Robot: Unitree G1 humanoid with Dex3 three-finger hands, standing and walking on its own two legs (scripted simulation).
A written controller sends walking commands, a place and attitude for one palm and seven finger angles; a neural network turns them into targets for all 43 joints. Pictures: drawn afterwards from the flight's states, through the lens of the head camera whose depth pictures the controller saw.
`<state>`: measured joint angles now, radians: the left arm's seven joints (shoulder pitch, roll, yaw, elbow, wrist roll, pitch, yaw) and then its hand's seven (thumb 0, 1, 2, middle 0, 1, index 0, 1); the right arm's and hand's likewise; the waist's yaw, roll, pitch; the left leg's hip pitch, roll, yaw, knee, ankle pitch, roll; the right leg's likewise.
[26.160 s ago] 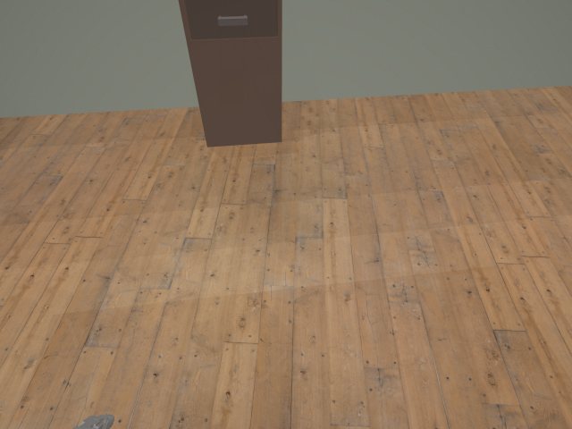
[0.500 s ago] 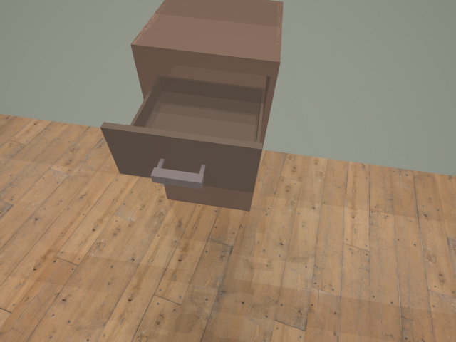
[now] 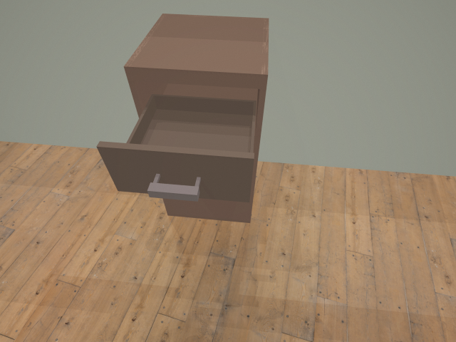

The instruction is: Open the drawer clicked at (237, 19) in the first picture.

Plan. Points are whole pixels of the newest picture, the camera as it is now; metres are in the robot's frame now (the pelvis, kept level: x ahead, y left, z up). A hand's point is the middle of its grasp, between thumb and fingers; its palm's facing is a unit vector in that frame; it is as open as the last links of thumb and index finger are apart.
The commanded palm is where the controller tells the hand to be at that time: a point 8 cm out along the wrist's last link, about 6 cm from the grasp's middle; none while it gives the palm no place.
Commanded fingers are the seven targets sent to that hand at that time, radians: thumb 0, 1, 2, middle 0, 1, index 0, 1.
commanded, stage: let the arm hang, fingers relaxed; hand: left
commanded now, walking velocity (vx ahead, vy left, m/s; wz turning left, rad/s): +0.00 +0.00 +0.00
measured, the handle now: (176, 185) +0.49 +0.17 -0.08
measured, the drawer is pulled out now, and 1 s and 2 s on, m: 0.30 0.30 0.30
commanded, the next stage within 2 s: look to check the result in 0.16 s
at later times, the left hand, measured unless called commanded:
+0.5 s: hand out of the picture -0.01 +0.15 -0.18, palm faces +0.04 -0.98 -0.18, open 7.4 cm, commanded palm none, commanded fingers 0.00 0.90 0.90 -0.20 -0.30 -0.20 -0.30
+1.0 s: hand out of the picture +0.00 +0.15 -0.17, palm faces +0.04 -0.98 -0.19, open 7.4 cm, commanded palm none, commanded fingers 0.00 0.90 0.90 -0.20 -0.30 -0.20 -0.30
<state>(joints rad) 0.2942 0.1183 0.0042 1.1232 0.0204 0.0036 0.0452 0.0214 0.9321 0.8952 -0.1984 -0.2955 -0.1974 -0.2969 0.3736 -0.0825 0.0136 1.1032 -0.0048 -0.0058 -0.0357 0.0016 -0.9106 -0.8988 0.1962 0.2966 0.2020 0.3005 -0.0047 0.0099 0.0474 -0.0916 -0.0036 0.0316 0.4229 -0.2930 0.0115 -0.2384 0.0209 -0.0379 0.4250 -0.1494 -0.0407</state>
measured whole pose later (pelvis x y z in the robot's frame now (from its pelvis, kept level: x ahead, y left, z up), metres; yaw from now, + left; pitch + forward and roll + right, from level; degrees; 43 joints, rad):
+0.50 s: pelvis +0.01 +0.00 +0.00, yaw +0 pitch -2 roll +0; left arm 0.29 0.11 0.01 1.12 0.02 0.00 0.04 0.01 0.91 0.90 -0.20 -0.30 -0.20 -0.30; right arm 0.37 -0.10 0.01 1.11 0.00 0.00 -0.04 0.00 -0.91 -0.90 0.20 0.30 0.20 0.30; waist 0.00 0.01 0.07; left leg -0.09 0.00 0.02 0.41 -0.29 0.00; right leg -0.23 0.03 -0.05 0.42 -0.15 -0.05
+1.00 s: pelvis +0.01 -0.01 +0.00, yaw +0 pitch -2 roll +0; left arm 0.28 0.12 0.01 1.12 0.02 0.00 0.05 0.01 0.92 0.90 -0.20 -0.30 -0.20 -0.30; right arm 0.35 -0.10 0.01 1.11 0.00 0.00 -0.04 0.00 -0.91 -0.90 0.20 0.30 0.20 0.30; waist 0.00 0.01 0.08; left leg -0.08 0.01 0.02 0.40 -0.30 0.00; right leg -0.23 0.03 -0.05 0.41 -0.16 -0.05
